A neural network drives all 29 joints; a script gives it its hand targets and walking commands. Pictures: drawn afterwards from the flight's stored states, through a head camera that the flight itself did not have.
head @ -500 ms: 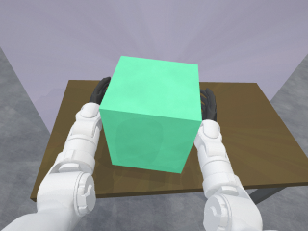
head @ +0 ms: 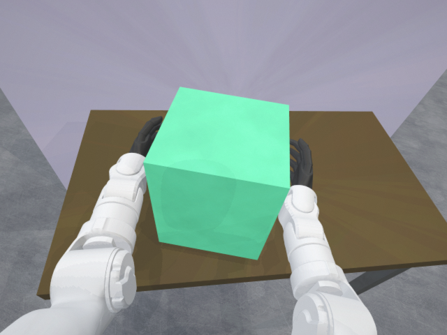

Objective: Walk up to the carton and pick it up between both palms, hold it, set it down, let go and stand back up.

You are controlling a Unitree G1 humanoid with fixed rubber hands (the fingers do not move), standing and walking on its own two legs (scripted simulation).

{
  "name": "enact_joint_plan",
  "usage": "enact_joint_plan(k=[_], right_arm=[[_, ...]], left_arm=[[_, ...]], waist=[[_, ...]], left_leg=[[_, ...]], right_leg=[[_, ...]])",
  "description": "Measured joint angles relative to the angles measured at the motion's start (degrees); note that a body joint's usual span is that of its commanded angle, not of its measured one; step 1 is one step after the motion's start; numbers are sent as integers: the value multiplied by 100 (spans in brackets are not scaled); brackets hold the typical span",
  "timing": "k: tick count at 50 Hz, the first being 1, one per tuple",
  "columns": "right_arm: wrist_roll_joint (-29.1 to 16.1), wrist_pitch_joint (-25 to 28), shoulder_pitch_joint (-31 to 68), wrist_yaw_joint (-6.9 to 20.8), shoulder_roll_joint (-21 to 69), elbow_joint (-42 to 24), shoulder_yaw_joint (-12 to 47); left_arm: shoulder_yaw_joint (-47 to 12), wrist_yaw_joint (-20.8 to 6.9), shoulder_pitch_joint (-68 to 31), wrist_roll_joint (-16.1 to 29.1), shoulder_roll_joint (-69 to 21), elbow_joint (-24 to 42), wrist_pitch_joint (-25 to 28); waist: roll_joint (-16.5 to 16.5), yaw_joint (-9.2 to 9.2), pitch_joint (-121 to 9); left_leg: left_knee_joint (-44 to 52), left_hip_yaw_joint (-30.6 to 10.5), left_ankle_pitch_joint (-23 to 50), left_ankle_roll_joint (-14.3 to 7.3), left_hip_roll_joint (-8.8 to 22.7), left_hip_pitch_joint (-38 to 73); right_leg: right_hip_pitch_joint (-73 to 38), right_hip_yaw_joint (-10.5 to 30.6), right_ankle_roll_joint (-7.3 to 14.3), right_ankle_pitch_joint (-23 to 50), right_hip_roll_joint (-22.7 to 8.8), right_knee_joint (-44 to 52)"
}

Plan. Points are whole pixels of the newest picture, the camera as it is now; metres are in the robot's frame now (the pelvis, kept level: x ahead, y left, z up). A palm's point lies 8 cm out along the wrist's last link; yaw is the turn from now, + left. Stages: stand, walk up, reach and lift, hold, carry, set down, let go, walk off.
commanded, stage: set down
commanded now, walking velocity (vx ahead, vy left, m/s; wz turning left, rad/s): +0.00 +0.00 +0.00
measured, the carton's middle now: (220, 177) +0.39 -0.02 +0.03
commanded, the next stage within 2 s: none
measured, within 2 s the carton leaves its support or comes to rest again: rests again in 0.46 s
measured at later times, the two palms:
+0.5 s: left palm (141, 167) +0.40 +0.13 +0.05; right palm (296, 194) +0.34 -0.16 +0.04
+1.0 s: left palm (140, 169) +0.40 +0.14 +0.04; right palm (294, 196) +0.34 -0.16 +0.04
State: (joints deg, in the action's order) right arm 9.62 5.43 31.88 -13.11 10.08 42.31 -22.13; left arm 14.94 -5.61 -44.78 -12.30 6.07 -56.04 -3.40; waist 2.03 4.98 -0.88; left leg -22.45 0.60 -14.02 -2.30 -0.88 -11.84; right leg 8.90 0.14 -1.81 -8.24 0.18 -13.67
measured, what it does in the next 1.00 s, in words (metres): stands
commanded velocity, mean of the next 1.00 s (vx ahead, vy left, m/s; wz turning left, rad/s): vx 0.00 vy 0.00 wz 0.00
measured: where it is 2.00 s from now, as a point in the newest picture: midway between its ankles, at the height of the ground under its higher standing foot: outside the picture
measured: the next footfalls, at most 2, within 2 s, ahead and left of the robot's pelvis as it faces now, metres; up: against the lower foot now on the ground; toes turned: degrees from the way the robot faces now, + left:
none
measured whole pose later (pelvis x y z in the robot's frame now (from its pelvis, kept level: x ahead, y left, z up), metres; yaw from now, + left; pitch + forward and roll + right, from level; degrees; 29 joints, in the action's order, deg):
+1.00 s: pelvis -0.03 -0.01 +0.00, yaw +0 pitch +11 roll -2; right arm 24.3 21.5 40.2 -11.7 12.6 56.9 -40.4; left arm 23.2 -5.1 -54.3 -19.0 9.1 -76.6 13.1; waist 3.0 4.3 -3.6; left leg -24.5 0.3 -11.0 -1.9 -0.5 -24.0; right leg 21.5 -0.4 -1.1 -5.9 0.5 -16.8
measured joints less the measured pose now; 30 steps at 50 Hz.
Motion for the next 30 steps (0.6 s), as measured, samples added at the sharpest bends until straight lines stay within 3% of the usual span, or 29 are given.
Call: enact_joint_plan(k=[14,23,30], right_arm=[[297,562,151,57,58,388,-363],[731,788,370,47,129,901,-795],[984,1063,412,84,247,933,-1124]], left_arm=[[-156,120,-182,113,115,-580,626],[146,86,-436,-114,193,-1235,882],[371,40,-572,-233,212,-1538,1222]], waist=[[-60,-66,-295],[-32,-17,-62],[3,-83,-105]], left_leg=[[-131,-54,81,31,19,-646],[-14,-94,191,46,10,-469],[5,-69,280,55,16,-677]], right_leg=[[603,-61,33,88,20,-80],[459,-103,59,132,12,-67],[714,-82,74,186,15,-131]])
